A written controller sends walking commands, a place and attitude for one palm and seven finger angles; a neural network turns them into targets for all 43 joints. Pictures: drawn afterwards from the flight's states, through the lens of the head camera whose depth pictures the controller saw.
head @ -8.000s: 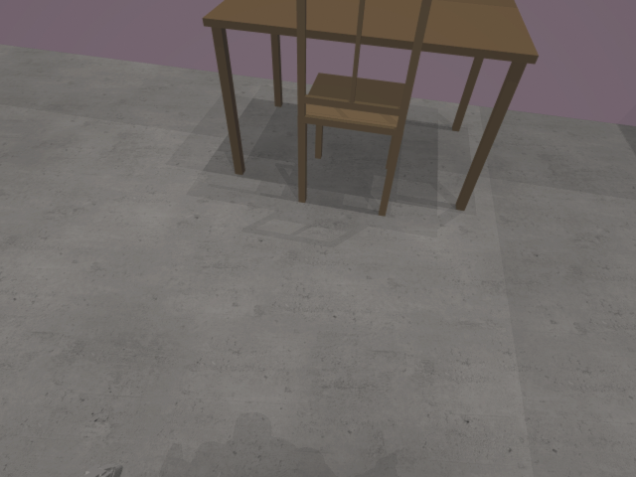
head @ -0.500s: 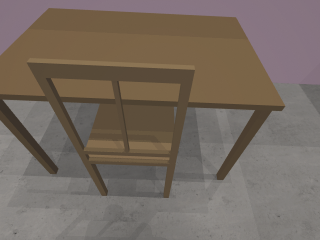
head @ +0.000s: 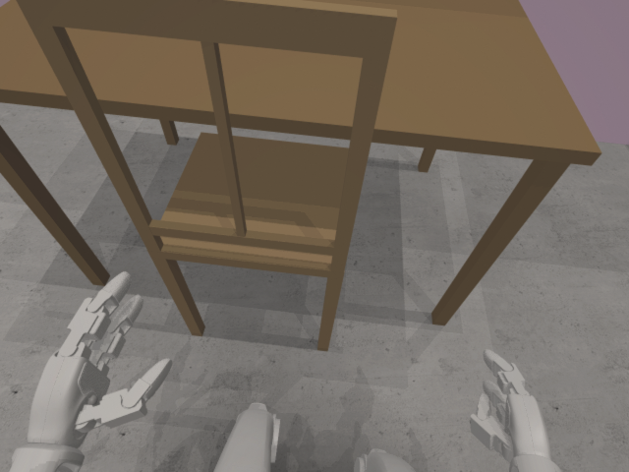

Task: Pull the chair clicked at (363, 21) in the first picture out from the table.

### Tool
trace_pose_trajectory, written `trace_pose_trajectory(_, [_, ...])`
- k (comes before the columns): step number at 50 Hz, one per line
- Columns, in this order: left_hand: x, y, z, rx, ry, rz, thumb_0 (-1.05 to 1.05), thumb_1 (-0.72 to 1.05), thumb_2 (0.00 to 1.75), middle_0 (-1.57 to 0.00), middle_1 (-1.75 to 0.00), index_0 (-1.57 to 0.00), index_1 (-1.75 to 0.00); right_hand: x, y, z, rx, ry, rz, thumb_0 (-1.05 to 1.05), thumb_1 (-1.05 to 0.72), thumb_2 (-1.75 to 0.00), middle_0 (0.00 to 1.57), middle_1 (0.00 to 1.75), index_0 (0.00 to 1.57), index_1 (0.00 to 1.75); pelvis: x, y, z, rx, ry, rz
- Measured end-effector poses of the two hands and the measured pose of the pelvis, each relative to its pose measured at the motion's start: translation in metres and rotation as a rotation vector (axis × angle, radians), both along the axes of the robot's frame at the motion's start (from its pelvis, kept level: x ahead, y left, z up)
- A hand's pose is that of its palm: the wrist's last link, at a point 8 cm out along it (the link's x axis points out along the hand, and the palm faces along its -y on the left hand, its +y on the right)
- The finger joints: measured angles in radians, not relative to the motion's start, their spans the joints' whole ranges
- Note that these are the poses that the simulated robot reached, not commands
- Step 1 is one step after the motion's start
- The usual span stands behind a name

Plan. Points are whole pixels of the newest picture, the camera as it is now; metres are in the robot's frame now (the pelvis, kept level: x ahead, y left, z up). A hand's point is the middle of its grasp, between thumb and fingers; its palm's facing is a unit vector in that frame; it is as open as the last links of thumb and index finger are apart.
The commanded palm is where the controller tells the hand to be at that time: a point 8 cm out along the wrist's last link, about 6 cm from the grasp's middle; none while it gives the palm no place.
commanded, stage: raise the hand toward the chair's back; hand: left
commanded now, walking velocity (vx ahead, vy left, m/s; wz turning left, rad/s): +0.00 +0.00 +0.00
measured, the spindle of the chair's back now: (229, 160) +0.53 +0.19 +0.07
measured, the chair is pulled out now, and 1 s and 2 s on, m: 0.00 0.00 0.00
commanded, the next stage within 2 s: aim the fingers beside a spindle in 1.52 s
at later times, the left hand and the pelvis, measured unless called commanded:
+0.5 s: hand (139, 336) +0.24 +0.23 +0.06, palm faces +0.00 -1.00 -0.04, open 14.9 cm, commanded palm +0.22 +0.28 +0.07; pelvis +0.02 +0.03 +0.02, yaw -2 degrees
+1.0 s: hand (124, 319) +0.25 +0.24 +0.07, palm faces +0.00 -1.00 -0.06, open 16.9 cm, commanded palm +0.24 +0.30 +0.08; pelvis +0.01 +0.04 +0.03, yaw -1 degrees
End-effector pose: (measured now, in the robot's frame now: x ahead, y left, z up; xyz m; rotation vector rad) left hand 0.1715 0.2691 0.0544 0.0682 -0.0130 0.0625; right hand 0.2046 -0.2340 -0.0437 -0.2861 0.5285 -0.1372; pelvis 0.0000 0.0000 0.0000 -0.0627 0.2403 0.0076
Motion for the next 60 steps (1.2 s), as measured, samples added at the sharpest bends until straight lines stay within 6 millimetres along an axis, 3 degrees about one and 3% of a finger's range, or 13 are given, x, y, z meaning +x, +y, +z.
trace_pose_trajectory(7, [0.045, -0.005, -0.002, -0.027, 0.111, -0.101, 0.01, 0.26, 0.63, -0.13, -0.20, -0.14, -0.20, -0.036, 0.016, -0.030, 0.096, 0.156, -0.084, 0.01, -0.90, -0.90, 0.20, 0.30, 0.20, 0.30, 0.006, 0.004, 0.007, 0.008, 0.022, -0.017])
trace_pose_trajectory(14, [0.054, 0.004, 0.010, -0.015, 0.109, -0.051, 0.00, 0.10, 0.56, -0.12, -0.18, -0.12, -0.17, -0.060, 0.014, -0.028, 0.101, 0.231, -0.157, 0.02, -0.90, -0.90, 0.21, 0.30, 0.20, 0.30, 0.015, 0.016, 0.018, 0.020, 0.038, -0.036])
trace_pose_trajectory(18, [0.053, 0.009, 0.007, -0.013, 0.095, -0.058, 0.00, 0.01, 0.52, -0.11, -0.16, -0.11, -0.16, -0.059, 0.009, -0.025, 0.064, 0.236, -0.155, 0.02, -0.90, -0.90, 0.20, 0.30, 0.20, 0.30, 0.016, 0.024, 0.018, 0.017, 0.047, -0.037])
trace_pose_trajectory(24, [0.053, 0.013, 0.004, -0.027, 0.081, -0.065, 0.00, -0.14, 0.46, -0.09, -0.14, -0.10, -0.14, -0.041, 0.011, -0.013, 0.022, 0.189, -0.134, 0.02, -0.90, -0.90, 0.20, 0.30, 0.20, 0.30, 0.017, 0.032, 0.016, 0.006, 0.047, -0.032])
trace_pose_trajectory(36, [0.054, 0.023, 0.017, -0.023, 0.055, -0.059, -0.01, -0.40, 0.35, -0.07, -0.10, -0.07, -0.09, -0.010, 0.046, 0.011, 0.045, 0.098, -0.037, 0.01, -0.90, -0.90, 0.20, 0.30, 0.20, 0.30, 0.015, 0.042, 0.023, -0.012, 0.020, -0.017])
trace_pose_trajectory(45, [0.058, 0.028, 0.020, -0.015, 0.057, -0.063, -0.01, -0.48, 0.31, -0.06, -0.08, -0.06, -0.08, -0.024, 0.052, 0.008, 0.054, 0.133, -0.020, 0.01, -0.90, -0.90, 0.21, 0.30, 0.20, 0.30, 0.012, 0.043, 0.025, -0.016, 0.008, -0.013])
trace_pose_trajectory(60, [0.071, 0.021, 0.026, -0.005, 0.064, -0.066, -0.01, -0.50, 0.31, -0.06, -0.08, -0.06, -0.08, -0.053, 0.024, 0.004, 0.040, 0.193, -0.095, 0.01, -0.90, -0.90, 0.20, 0.30, 0.20, 0.30, 0.014, 0.036, 0.030, -0.002, 0.005, -0.021])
